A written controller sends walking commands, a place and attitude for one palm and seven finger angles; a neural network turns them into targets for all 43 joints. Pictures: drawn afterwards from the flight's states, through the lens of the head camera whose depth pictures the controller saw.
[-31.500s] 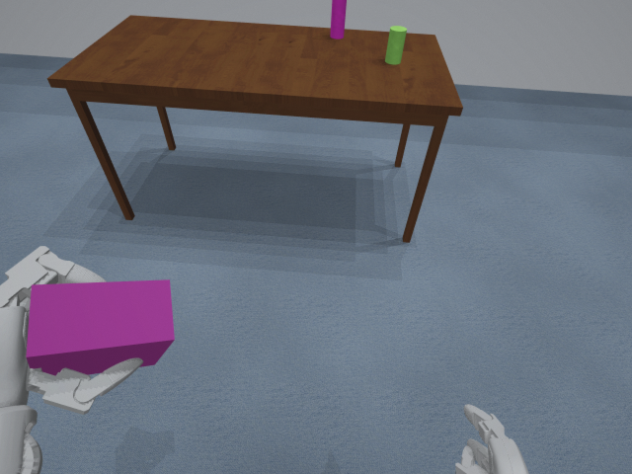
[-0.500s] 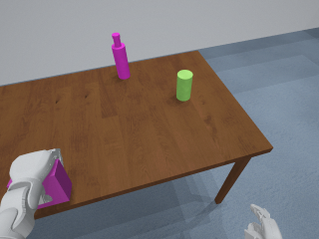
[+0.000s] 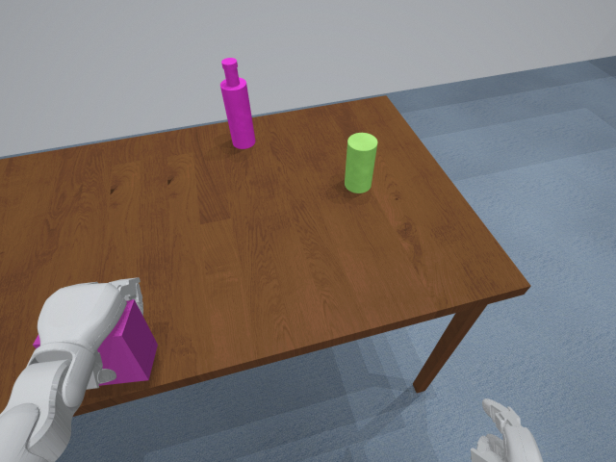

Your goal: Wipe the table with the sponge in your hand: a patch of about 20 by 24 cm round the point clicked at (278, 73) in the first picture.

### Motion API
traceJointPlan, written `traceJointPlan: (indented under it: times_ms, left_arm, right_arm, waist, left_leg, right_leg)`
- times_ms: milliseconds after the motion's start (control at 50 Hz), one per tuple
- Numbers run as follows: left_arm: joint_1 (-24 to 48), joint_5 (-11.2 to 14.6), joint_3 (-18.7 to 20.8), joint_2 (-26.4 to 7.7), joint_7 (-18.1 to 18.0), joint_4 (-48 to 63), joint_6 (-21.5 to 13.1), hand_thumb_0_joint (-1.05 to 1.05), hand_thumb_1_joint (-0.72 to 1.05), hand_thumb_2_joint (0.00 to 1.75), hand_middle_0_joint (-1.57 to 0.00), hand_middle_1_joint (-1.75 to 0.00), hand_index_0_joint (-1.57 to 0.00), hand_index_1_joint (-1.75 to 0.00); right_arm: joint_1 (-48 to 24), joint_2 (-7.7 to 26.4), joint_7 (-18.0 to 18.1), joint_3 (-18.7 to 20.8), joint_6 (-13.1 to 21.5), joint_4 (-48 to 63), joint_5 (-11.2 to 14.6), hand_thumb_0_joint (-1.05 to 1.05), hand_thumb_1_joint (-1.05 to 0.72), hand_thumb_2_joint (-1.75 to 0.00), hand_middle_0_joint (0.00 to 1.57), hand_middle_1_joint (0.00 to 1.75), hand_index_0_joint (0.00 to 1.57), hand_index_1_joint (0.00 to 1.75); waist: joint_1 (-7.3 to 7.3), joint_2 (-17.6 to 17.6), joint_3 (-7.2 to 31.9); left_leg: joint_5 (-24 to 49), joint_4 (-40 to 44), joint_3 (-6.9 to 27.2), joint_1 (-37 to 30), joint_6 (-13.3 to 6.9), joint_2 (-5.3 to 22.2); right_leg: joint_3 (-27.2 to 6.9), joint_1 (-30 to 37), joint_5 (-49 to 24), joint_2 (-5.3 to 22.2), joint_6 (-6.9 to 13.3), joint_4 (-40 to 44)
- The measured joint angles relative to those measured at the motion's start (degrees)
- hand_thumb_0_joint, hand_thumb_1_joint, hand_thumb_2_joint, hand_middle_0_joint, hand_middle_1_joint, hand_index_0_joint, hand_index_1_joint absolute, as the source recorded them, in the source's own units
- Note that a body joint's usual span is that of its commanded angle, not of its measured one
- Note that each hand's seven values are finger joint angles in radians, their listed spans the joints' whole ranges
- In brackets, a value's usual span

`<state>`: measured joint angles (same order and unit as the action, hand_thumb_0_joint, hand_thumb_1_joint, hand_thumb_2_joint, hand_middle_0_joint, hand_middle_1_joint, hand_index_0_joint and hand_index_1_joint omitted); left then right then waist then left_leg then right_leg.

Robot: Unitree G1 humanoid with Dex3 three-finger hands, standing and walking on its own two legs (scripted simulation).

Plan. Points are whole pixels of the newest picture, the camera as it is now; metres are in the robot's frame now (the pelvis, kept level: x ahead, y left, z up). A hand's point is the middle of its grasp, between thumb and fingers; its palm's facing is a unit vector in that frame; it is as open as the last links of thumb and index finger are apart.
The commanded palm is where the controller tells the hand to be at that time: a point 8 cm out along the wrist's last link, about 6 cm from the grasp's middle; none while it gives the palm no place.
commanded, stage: move the sponge above the wiping area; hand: left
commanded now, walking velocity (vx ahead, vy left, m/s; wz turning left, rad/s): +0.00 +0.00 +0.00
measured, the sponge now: (107, 351) +0.22 +0.33 -0.02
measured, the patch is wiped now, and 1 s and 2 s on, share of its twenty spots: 0.00 0.00 0.00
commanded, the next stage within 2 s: lower the sponge onto the table in 1.12 s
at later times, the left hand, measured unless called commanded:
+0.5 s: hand (98, 316) +0.25 +0.32 +0.03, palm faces -0.04 +0.00 -1.00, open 10.0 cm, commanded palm +0.23 +0.35 +0.09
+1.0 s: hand (84, 297) +0.26 +0.34 +0.06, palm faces +0.07 +0.03 -1.00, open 10.0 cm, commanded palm +0.23 +0.34 +0.09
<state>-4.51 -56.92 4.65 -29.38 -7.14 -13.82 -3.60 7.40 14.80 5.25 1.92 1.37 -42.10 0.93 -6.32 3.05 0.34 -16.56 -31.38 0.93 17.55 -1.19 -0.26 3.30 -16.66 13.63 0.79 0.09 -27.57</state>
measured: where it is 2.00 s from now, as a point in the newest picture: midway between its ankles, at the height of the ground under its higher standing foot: outside the picture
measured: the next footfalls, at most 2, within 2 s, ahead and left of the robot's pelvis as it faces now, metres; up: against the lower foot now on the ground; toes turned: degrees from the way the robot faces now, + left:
none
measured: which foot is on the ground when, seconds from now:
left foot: down 0.00-1.00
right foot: down 0.00-1.00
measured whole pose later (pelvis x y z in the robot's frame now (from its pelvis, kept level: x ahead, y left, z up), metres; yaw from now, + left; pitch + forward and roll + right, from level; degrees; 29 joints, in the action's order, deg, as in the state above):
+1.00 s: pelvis +0.00 +0.00 +0.00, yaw -1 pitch +3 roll -1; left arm -0.5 -56.5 7.2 -30.1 -15.4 -14.8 1.8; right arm 5.4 13.8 4.5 2.3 0.3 -43.7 2.1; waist -6.3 3.3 1.5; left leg -16.5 -31.0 0.4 17.8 -0.7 0.1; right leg 2.6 -17.4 13.5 0.4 0.2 -27.7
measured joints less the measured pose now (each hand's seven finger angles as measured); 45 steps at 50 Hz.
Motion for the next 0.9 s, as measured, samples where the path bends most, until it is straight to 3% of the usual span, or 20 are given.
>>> traceJointPlan:
  times_ms: [60, 120, 180, 240, 280, 340, 400, 460, 520, 580, 640, 700, 740, 800, 840, 900]
  left_arm:
    - [0.16, -0.82, 1.59, -0.48, -5.50, 1.53, 0.37, 0.00, -0.50, 1.04, -0.73, -1.33, -0.74, -1.33]
    - [2.94, 1.86, 3.28, -1.22, -8.39, -1.41, 6.57, 0.00, -0.50, 1.04, -0.73, -1.33, -0.74, -1.33]
    - [5.47, 4.79, 3.89, -2.51, -6.15, -6.08, 14.52, 0.00, -0.50, 1.04, -0.73, -1.33, -0.74, -1.33]
    - [6.35, 5.72, 1.89, -4.07, -0.09, -9.91, 18.95, 0.00, -0.50, 1.04, -0.73, -1.34, -0.74, -1.33]
    - [6.02, 5.61, 0.27, -4.28, 3.98, -10.91, 17.95, 0.00, -0.50, 1.04, -0.73, -1.34, -0.74, -1.33]
    - [4.88, 5.01, -1.01, -3.17, 7.12, -9.65, 11.85, 0.00, -0.50, 1.04, -0.73, -1.34, -0.74, -1.33]
    - [3.09, 2.96, -0.66, -1.32, 5.24, -5.71, 3.94, 0.00, -0.49, 1.04, -0.73, -1.34, -0.74, -1.33]
    - [1.25, -0.14, 1.38, -0.73, -0.22, -1.54, -1.69, 0.00, -0.49, 1.04, -0.73, -1.33, -0.75, -1.33]
    - [2.46, -0.88, 2.95, -1.30, -6.00, -1.31, -0.09, 0.00, -0.49, 1.04, -0.74, -1.33, -0.75, -1.33]
    - [5.15, 2.26, 4.30, -1.87, -8.14, -4.24, 7.07, 0.00, -0.49, 1.04, -0.74, -1.34, -0.75, -1.33]
    - [6.56, 5.09, 4.17, -2.90, -5.19, -8.11, 14.82, 0.00, -0.49, 1.04, -0.73, -1.34, -0.74, -1.34]
    - [6.05, 5.59, 1.38, -3.83, 0.96, -10.44, 18.30, 0.00, -0.49, 1.04, -0.73, -1.34, -0.74, -1.34]
    - [5.05, 5.46, -0.09, -3.47, 4.44, -10.35, 16.58, 0.00, -0.49, 1.04, -0.73, -1.35, -0.74, -1.34]
    - [3.46, 4.44, -1.10, -1.93, 6.20, -8.11, 9.83, 0.00, -0.49, 1.04, -0.73, -1.34, -0.74, -1.34]
    - [2.33, 2.90, -0.92, -0.90, 4.75, -5.07, 4.76, 0.00, -0.49, 1.04, -0.74, -1.34, -0.75, -1.34]
    - [1.49, -0.60, 0.09, -0.12, -0.82, -0.98, -0.46, 0.00, -0.49, 1.04, -0.74, -1.34, -0.75, -1.33]
  right_arm:
    - [-0.64, -0.72, -0.33, 0.27, -0.46, -0.99, 0.22, 0.01, -0.91, -0.90, 0.20, 0.30, 0.20, 0.30]
    - [-1.83, -1.11, -0.90, 0.10, -1.40, -2.17, 1.45, 0.01, -0.91, -0.90, 0.20, 0.30, 0.20, 0.30]
    - [-2.51, -0.89, -1.16, -0.70, -2.47, -2.24, 2.70, 0.01, -0.91, -0.90, 0.20, 0.30, 0.20, 0.30]
    - [-2.41, 0.02, -0.99, -1.57, -2.84, -0.89, 3.41, 0.01, -0.91, -0.90, 0.20, 0.30, 0.20, 0.30]
    - [-1.94, 0.76, -0.74, -1.71, -2.29, 0.18, 3.20, 0.01, -0.91, -0.90, 0.20, 0.30, 0.20, 0.30]
    - [-1.20, 1.42, -0.12, -1.34, -1.01, 0.88, 2.22, 0.01, -0.91, -0.90, 0.20, 0.30, 0.20, 0.30]
    - [-0.61, 1.11, 0.55, -0.55, 0.09, 0.48, 0.92, 0.01, -0.91, -0.90, 0.20, 0.30, 0.20, 0.30]
    - [-0.59, 0.25, 0.79, -0.04, 0.29, -0.39, 0.00, 0.01, -0.91, -0.90, 0.20, 0.30, 0.20, 0.30]
    - [-1.12, -0.44, 0.05, 0.40, -0.43, -1.38, 0.49, 0.01, -0.91, -0.90, 0.20, 0.30, 0.20, 0.30]
    - [-1.74, -0.79, -0.77, 0.28, -1.48, -2.27, 1.79, 0.01, -0.91, -0.90, 0.20, 0.30, 0.20, 0.30]
    - [-2.00, -0.48, -1.20, -0.59, -2.54, -2.15, 2.94, 0.01, -0.91, -0.90, 0.20, 0.30, 0.20, 0.30]
    - [-1.45, 0.46, -1.16, -1.27, -2.77, -0.55, 3.36, 0.01, -0.91, -0.90, 0.20, 0.30, 0.20, 0.30]
    - [-1.03, 1.07, -0.88, -1.36, -2.21, 0.36, 2.99, 0.01, -0.91, -0.90, 0.20, 0.30, 0.20, 0.30]
    - [-0.34, 1.32, -0.23, -0.91, -0.99, 0.79, 1.79, 0.01, -0.91, -0.90, 0.20, 0.30, 0.20, 0.30]
    - [-0.06, 0.96, 0.37, -0.55, -0.27, 0.57, 0.89, 0.01, -0.91, -0.90, 0.20, 0.30, 0.20, 0.30]
    - [-0.18, 0.07, 0.62, 0.07, 0.31, -0.16, -0.05, 0.01, -0.91, -0.90, 0.20, 0.30, 0.20, 0.30]
  waist:
    - [-0.19, -0.09, 0.44]
    - [-0.04, 0.10, 1.05]
    - [0.91, 0.50, 1.78]
    - [1.99, 0.98, 1.71]
    - [2.25, 1.24, 1.40]
    - [1.69, 1.09, 0.50]
    - [0.73, 0.46, -0.16]
    - [0.17, -0.01, -0.08]
    - [0.09, 0.00, 0.38]
    - [0.42, 0.23, 1.27]
    - [1.46, 0.68, 1.96]
    - [2.40, 1.31, 1.85]
    - [2.43, 1.52, 1.31]
    - [1.62, 1.10, 0.48]
    - [0.80, 0.47, 0.00]
    - [0.02, -0.11, -0.03]
  left_leg:
    - [-0.10, -0.12, -0.35, 0.19, 0.30, 0.31]
    - [0.26, 0.60, -0.73, -0.16, 0.44, 0.47]
    - [0.92, 1.82, -0.65, -0.83, 0.44, 0.32]
    - [1.40, 2.45, -0.01, -1.30, 0.29, -0.03]
    - [1.33, 2.06, 0.47, -1.05, 0.18, -0.16]
    - [0.90, 1.05, 0.81, -0.55, 0.10, -0.11]
    - [0.42, 0.31, 0.67, -0.32, 0.17, 0.11]
    - [0.01, -0.08, 0.08, -0.17, 0.41, 0.54]
    - [-0.04, -0.10, -0.34, 0.17, 0.60, 0.71]
    - [0.44, 0.81, -0.73, 0.10, 0.62, 0.66]
    - [1.03, 2.02, -0.71, -0.53, 0.48, 0.38]
    - [1.22, 2.28, -0.14, -0.86, 0.20, -0.04]
    - [1.04, 1.84, 0.21, -0.77, 0.02, -0.19]
    - [0.58, 0.91, 0.51, -0.37, -0.12, -0.24]
    - [0.27, 0.46, 0.46, -0.29, -0.06, -0.12]
    - [-0.08, -0.10, 0.30, 0.10, 0.25, 0.12]
  right_leg:
    - [-0.37, -0.40, -0.03, -0.29, 0.16, -0.21]
    - [-0.77, -0.42, -0.33, -0.44, 0.03, 0.10]
    - [-0.70, 0.08, -0.67, -0.32, 0.03, 0.80]
    - [-0.06, 0.75, -0.69, 0.02, 0.02, 1.20]
    - [0.43, 0.83, -0.59, 0.13, 0.00, 1.12]
    - [0.76, 0.68, -0.36, 0.07, 0.04, 0.66]
    - [0.61, 0.48, -0.15, -0.15, 0.17, 0.20]
    - [0.00, 0.11, -0.10, -0.57, 0.37, -0.02]
    - [-0.45, -0.50, -0.12, -0.72, 0.41, -0.26]
    - [-0.84, -0.81, -0.44, -0.66, 0.23, 0.10]
    - [-0.83, -0.33, -0.71, -0.40, 0.10, 0.84]
    - [-0.25, 0.28, -0.60, 0.00, -0.05, 1.09]
    - [0.10, 0.49, -0.44, 0.14, -0.13, 0.97]
    - [0.40, 0.40, -0.15, 0.18, -0.18, 0.49]
    - [0.33, 0.33, 0.02, 0.06, -0.08, 0.20]
    - [0.15, -0.07, 0.19, -0.18, 0.22, -0.17]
